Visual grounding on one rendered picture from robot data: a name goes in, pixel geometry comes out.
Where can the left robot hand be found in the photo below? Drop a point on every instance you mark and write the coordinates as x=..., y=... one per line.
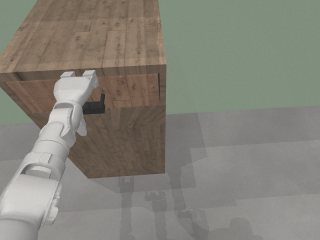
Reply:
x=77, y=89

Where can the handle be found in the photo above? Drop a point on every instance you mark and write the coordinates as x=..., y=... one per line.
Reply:
x=94, y=107

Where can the robot left forearm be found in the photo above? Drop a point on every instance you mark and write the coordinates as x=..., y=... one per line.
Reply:
x=48, y=156

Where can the left robot upper arm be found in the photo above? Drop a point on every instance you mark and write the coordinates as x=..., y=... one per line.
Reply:
x=31, y=203

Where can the cabinet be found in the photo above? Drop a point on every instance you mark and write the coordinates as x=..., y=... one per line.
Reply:
x=114, y=38

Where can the drawer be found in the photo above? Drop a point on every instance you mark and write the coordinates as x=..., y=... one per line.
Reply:
x=120, y=91

